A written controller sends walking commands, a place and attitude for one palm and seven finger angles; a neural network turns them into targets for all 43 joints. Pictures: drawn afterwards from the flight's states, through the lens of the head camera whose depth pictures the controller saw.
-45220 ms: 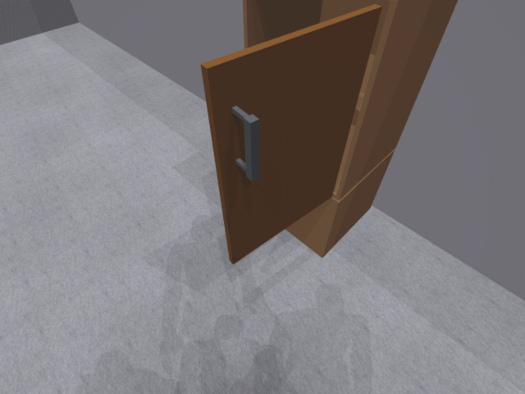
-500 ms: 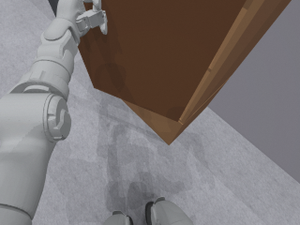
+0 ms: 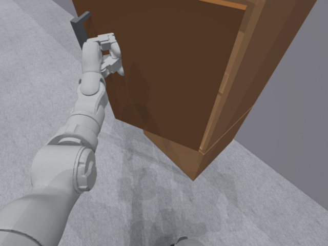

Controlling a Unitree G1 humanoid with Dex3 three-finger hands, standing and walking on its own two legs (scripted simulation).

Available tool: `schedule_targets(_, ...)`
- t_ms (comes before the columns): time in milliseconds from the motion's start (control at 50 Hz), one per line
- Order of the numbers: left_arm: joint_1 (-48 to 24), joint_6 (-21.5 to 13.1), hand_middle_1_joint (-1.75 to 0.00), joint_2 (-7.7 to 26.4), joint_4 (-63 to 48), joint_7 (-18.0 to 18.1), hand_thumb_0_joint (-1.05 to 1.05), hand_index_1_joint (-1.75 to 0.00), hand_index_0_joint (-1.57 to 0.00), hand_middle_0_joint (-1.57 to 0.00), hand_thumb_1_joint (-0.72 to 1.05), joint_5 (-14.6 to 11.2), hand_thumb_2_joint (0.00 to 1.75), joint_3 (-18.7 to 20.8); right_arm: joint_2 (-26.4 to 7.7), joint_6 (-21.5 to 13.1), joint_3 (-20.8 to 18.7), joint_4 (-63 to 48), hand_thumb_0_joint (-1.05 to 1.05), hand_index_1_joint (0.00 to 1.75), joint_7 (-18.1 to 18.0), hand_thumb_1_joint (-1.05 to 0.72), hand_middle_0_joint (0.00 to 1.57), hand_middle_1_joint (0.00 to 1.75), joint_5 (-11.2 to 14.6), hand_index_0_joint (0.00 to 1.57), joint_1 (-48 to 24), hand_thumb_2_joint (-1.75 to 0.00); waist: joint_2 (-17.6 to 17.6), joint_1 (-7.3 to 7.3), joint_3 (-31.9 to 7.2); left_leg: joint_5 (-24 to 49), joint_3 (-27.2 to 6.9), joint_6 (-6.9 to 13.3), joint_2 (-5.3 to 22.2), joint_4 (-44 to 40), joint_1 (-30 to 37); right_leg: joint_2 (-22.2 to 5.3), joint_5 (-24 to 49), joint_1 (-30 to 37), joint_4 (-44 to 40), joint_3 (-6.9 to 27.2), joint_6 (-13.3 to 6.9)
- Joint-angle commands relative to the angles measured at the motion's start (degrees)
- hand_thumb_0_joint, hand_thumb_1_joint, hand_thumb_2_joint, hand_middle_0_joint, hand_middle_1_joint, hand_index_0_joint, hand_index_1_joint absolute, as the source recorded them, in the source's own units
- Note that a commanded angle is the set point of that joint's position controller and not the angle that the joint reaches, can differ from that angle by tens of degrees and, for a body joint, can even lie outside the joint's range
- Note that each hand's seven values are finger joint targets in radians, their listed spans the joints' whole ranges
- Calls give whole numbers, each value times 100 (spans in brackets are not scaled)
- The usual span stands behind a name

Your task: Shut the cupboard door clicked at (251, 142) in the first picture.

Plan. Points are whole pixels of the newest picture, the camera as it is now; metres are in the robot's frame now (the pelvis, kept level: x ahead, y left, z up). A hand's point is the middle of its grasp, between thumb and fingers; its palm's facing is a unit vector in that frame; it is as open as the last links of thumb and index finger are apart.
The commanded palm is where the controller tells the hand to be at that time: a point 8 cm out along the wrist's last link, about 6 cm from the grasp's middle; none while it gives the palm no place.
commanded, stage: pull the fist back off the door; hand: left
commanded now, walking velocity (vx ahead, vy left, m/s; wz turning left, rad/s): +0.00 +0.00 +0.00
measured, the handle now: (89, 40) +0.64 +0.14 +0.13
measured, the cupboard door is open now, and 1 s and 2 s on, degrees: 22 22 22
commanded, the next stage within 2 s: draw the hand back to the body in 0.30 s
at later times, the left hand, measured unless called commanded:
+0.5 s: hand (125, 73) +0.49 +0.04 +0.14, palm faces +0.01 -1.00 +0.02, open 3.1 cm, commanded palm +0.43 +0.10 +0.14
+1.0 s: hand (59, 130) +0.33 +0.15 +0.17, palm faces +0.01 -0.99 -0.12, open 3.1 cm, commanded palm +0.29 +0.21 +0.17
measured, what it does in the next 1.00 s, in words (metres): stands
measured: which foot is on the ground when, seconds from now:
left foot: down 0.00-1.00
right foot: down 0.00-1.00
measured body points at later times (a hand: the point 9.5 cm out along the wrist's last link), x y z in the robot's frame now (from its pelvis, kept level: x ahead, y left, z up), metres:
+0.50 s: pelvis -0.02 +0.01 +0.00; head +0.05 -0.01 +0.45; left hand +0.48 +0.10 +0.14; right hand +0.00 -0.24 -0.13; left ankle -0.03 +0.09 -0.71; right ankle +0.02 -0.06 -0.71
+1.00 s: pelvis +0.00 +0.01 +0.03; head -0.02 -0.01 +0.47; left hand +0.32 +0.21 +0.17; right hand +0.21 -0.22 -0.04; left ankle -0.03 +0.09 -0.71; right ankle +0.02 -0.06 -0.71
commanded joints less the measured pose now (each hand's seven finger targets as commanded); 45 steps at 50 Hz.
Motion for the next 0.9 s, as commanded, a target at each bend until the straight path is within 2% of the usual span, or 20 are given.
schedule_targets(0, -1970, 131, -150, 197, -717, -152, 0, -150, -130, -130, 90, -243, 90, -318, -816, -47, -308, -435, 0, 30, -72, -90, 20, 30, 157, 20, 557, -90, -745, -82, -1598, 1095, -99, -30, -10, -420, 200, -412, 1740, 1994, -756, 561, 538)
schedule_targets(40, -2410, 31, -150, 221, -1282, -111, 0, -150, -130, -130, 90, -451, 90, -281, -783, -79, -287, -501, 0, 30, -136, -90, 20, 30, 168, 20, 388, -90, -771, -73, -1664, 900, -111, -17, -25, -479, 282, -431, 1389, 2098, -889, 634, 521)
schedule_targets(60, -2834, -158, -150, 95, -1821, -67, 0, -150, -130, -130, 90, -520, 90, -447, -738, -121, -283, -534, 0, 30, -170, -90, 20, 30, 177, 20, 300, -90, -437, -119, -1778, 924, -123, -6, -26, -495, 550, -418, 1367, 2033, -866, 582, 476)
schedule_targets(160, -3458, -973, -150, 198, -2910, 255, 0, -150, -130, -130, 90, -317, 90, -654, -657, -398, -268, -362, 0, 30, -241, -90, 20, 30, 98, 20, 51, -90, 152, -137, -2535, 1134, -319, -45, 43, -396, 1327, -363, 1330, 1771, -524, 429, 401)
schedule_targets(200, -2940, -892, -150, 113, -2291, 315, 0, -150, -130, -130, 90, -172, 90, -719, -655, -424, -243, -289, 0, 30, -242, -90, 20, 30, 101, 20, -27, -90, -176, -148, -2325, 913, -329, -57, 50, -426, 1114, -366, 1104, 1639, -531, 400, 433)
schedule_targets(260, -2630, -422, -150, 535, -1128, 447, 0, -150, -130, -130, 90, 11, 90, -389, -753, -340, -208, -187, 0, 30, -259, -90, 20, 30, 111, 20, 74, -90, -762, -198, -1672, 354, -321, -20, 6, -556, 375, -429, 604, 1661, -717, 491, 500)
schedule_targets(280, -2544, -220, -150, 416, -802, 453, 0, -150, -130, -130, 90, -7, 90, -458, -763, -310, -174, -226, 0, 30, -261, -90, 20, 30, 131, 20, 33, -90, -919, -272, -1465, 198, -301, -12, -4, -610, 163, -459, 461, 1644, -799, 528, 531)
schedule_targets(300, -2563, -57, -150, 645, -535, 494, 0, -150, -130, -130, 90, -49, 90, -221, -815, -276, -163, -218, 0, 30, -282, -90, 20, 30, 138, 20, 55, -90, -1055, -253, -1332, 95, -310, -16, -4, -643, 20, -475, 297, 1687, -867, 547, 522)
schedule_targets(340, -2733, 122, -150, 636, -464, 479, 0, -150, -130, -130, 90, -201, 90, -151, -837, -247, -139, -290, 0, 30, -298, -90, 20, 30, 143, 20, 18, -90, -1026, -270, -1373, 117, -288, -19, -15, -656, -28, -492, 269, 1784, -921, 591, 508)
schedule_targets(400, -3055, -180, -150, 484, -881, 364, 0, -150, -130, -130, 90, -342, 90, -167, -808, -335, -130, -371, 0, 30, -256, -90, 20, 30, 69, 20, 84, -90, -604, -225, -1859, 614, -322, -43, -4, -569, 289, -424, 935, 1825, -630, 469, 428)
schedule_targets(420, -2729, -392, -150, 787, -1167, 327, 0, -150, -130, -130, 90, -340, 90, 156, -807, -375, -176, -422, 0, 30, -243, -90, 20, 30, 54, 20, 79, -90, -478, 31, -2282, 918, -287, -56, -8, -494, 444, -417, 1240, 2054, -507, 477, 387)
schedule_targets(460, -1890, -726, -150, 920, -1585, 182, 0, -150, -130, -130, 90, -310, 90, 261, -785, -385, -202, -582, 0, 30, -229, -90, 20, 30, 53, 20, 60, -90, -380, 309, -2841, 1551, -252, -94, 16, -483, 742, -385, 1898, 2434, -292, 413, 333)
schedule_targets(500, -1185, -824, -150, 721, -1969, 15, 0, -150, -130, -130, 90, -188, 90, 37, -731, -375, -217, -675, 0, 30, -179, -90, 20, 30, 80, 20, 33, -90, -294, 431, -2823, 1862, -192, -108, 56, -479, 902, -364, 2194, 2468, -252, 380, 329)
schedule_targets(540, -382, -622, -150, 798, -2268, -128, 0, -150, -130, -130, 90, -123, 90, 25, -750, -279, -256, -791, 0, 30, -169, -90, 20, 30, 147, 20, -37, -90, -574, 554, -2573, 1815, -93, -68, 76, -577, 738, -365, 2298, 2736, -372, 413, 353)
schedule_targets(620, 207, 2, -150, 622, -3887, -444, 0, -150, -130, -130, 90, -620, 90, -76, -718, -192, -291, -1075, 0, 30, -301, -90, 20, 30, 354, 20, -438, -90, -872, 678, -2300, 1848, 10, -1, 93, -859, 1002, -392, 2510, 3277, -763, 496, 470)
schedule_targets(660, 131, 186, -150, 360, -4882, -595, 0, -150, -130, -130, 90, -836, 90, -387, -636, -233, -271, -1187, 0, 30, -411, -90, 20, 30, 427, 20, -718, -90, -688, 649, -2111, 1850, 15, 22, 132, -965, 1363, -409, 2377, 3270, -937, 500, 503)
schedule_targets(700, 239, 278, -150, 517, -5516, -659, 0, -150, -130, -130, 90, -895, 90, -360, -589, -320, -241, -1161, 0, 30, -511, -90, 20, 30, 444, 20, -908, -90, -511, 674, -1905, 1738, -27, 50, 149, -1054, 1588, -413, 2120, 3202, -1090, 543, 509)
schedule_targets(760, 1055, 413, -150, 523, -6328, -743, 0, -150, -130, -130, 90, -835, 90, -514, -515, -427, -204, -1218, 0, 30, -597, -90, 20, 30, 465, 20, -1146, -90, -178, 794, -1821, 2023, -88, 37, 179, -1177, 1980, -431, 2246, 3227, -1088, 457, 438)
schedule_targets(780, 1459, 545, -150, 340, -6283, -799, 0, -150, -130, -130, 90, -830, 90, -653, -457, -458, -158, -1200, 0, 30, -602, -90, 20, 30, 497, 20, -1273, -90, -15, 799, -1584, 2044, -103, 15, 185, -1229, 2059, -443, 2253, 3084, -1111, 411, 411)
schedule_targets(880, 3109, 1625, -138, 252, -6156, -1092, 0, -138, -119, -119, 90, -1010, 90, -629, -491, -316, -45, -1345, 0, 30, -635, -90, 20, 30, 624, 20, -1725, -90, -642, 926, -661, 1492, -159, -25, 166, -1499, 1830, -566, 1665, 3070, -1425, 390, 482)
